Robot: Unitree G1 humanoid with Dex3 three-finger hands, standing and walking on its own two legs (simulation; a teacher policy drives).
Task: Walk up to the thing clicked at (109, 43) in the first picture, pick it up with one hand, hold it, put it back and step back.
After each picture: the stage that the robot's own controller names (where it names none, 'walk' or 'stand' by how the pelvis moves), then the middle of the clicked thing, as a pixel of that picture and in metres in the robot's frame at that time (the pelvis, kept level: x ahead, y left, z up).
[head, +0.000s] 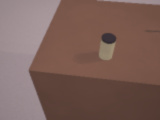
stand; (107, 47) +0.59 -0.11 -0.01
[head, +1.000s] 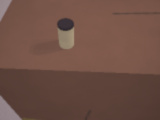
walk; (66, 34) +0.57 +0.09 +0.02
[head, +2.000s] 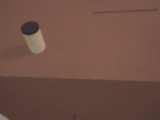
stand; (34, 38) +0.53 +0.22 +0.03
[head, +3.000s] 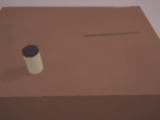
stand; (33, 59) +0.51 +0.22 -0.01
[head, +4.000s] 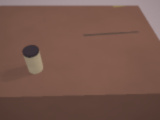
stand; (33, 59) +0.51 +0.22 -0.02
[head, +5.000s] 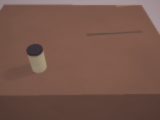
stand; (37, 58) +0.52 +0.20 -0.01
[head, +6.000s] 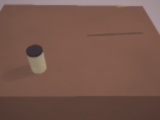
stand; (36, 59) +0.51 +0.20 -0.02
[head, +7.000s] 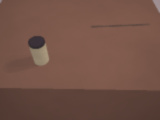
rise first; (39, 51) +0.52 +0.20 -0.01
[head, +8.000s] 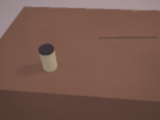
go down; (48, 58) +0.52 +0.20 -0.01
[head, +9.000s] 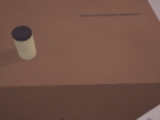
go down; (24, 43) +0.52 +0.18 +0.02
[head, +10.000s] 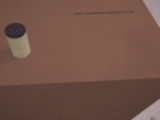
approach; (18, 41) +0.53 +0.19 +0.04
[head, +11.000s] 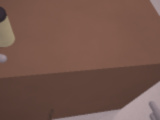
close in; out of the picture +0.53 +0.21 +0.07
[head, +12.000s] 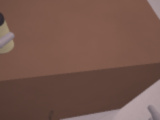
close; out of the picture +0.51 +0.20 +0.07
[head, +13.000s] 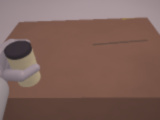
lift; (24, 64) +0.31 +0.17 +0.21
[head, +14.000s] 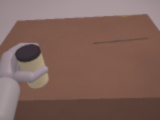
hold; (33, 66) +0.33 +0.15 +0.18
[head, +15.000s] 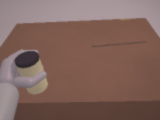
hold; (32, 73) +0.33 +0.16 +0.16
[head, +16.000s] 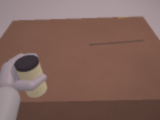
hold; (31, 76) +0.33 +0.16 +0.14
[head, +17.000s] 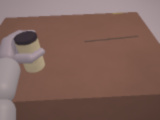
crouch; (30, 52) +0.40 +0.16 +0.17
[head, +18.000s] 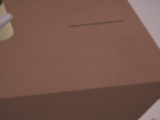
lower; out of the picture +0.50 +0.21 +0.19
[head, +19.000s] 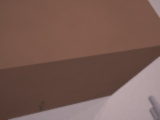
lower; out of the picture +0.55 +0.21 +0.09
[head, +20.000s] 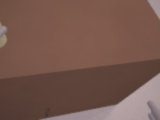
lower; out of the picture +0.52 +0.21 +0.07
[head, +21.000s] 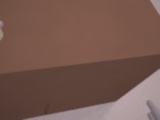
lower; out of the picture +0.53 +0.21 +0.08
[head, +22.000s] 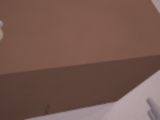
lower; out of the picture +0.53 +0.21 +0.08
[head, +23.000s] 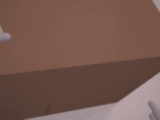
open; out of the picture +0.53 +0.21 +0.08
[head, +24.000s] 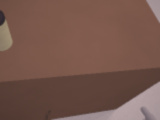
sink last; out of the picture +0.51 +0.21 +0.06
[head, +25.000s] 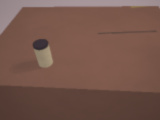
sink last; (43, 53) +0.54 +0.22 +0.04
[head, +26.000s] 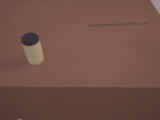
stand; (33, 49) +0.52 +0.21 +0.04
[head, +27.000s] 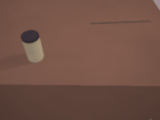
stand; (33, 46) +0.52 +0.21 +0.05
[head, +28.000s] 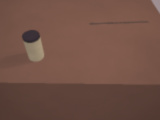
stand; (33, 46) +0.53 +0.20 +0.04
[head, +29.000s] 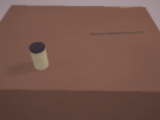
stand; (39, 56) +0.54 +0.20 -0.01
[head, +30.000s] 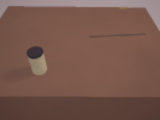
stand; (37, 61) +0.51 +0.20 -0.02
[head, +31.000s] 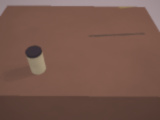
stand; (36, 60) +0.51 +0.21 -0.02
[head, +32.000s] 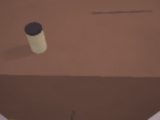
walk; (36, 38) +0.55 +0.20 +0.01
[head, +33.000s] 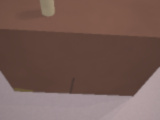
walk; (47, 2) +0.78 +0.18 +0.01
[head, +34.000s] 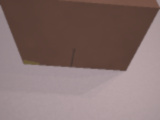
walk; out of the picture +1.10 +0.20 +0.00
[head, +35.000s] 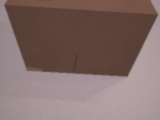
stand; out of the picture +1.12 +0.18 +0.00
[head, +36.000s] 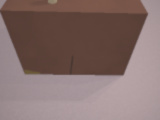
stand; out of the picture +1.14 +0.21 -0.01
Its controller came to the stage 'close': yes
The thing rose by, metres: 0.21
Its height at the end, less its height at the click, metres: +0.00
